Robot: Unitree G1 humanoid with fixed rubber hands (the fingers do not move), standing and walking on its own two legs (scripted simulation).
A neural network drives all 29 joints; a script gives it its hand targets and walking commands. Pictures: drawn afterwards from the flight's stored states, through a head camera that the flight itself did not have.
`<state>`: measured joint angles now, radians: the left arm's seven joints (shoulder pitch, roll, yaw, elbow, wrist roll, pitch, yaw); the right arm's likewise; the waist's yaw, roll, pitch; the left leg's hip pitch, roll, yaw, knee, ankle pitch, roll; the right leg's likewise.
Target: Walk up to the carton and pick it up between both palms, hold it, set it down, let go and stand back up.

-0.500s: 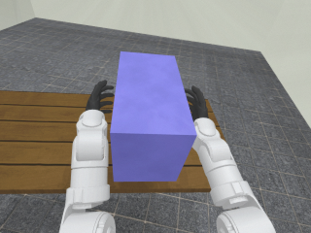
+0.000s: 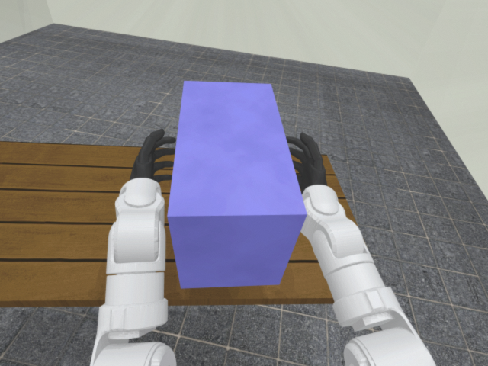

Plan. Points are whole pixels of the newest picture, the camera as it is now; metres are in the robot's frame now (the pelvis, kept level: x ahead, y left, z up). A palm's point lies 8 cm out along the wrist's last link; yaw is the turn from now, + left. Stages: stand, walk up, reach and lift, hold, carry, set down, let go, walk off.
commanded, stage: hold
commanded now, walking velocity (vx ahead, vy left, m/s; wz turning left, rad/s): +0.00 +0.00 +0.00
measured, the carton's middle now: (229, 178) +0.41 +0.01 +0.13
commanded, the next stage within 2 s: none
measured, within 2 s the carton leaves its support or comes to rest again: neither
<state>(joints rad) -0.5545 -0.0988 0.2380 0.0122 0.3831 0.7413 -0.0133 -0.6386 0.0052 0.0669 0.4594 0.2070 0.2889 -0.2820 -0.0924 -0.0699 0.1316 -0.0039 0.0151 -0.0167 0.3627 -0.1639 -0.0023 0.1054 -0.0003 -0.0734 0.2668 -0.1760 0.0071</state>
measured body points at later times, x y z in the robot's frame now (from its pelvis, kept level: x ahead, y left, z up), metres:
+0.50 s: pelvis -0.01 +0.00 +0.00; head -0.04 +0.03 +0.45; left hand +0.37 +0.13 +0.18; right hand +0.37 -0.13 +0.17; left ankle +0.04 +0.12 -0.75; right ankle +0.00 -0.12 -0.75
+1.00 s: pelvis -0.01 +0.00 +0.00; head -0.03 +0.03 +0.45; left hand +0.37 +0.14 +0.18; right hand +0.37 -0.12 +0.17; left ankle +0.04 +0.12 -0.75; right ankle +0.00 -0.12 -0.75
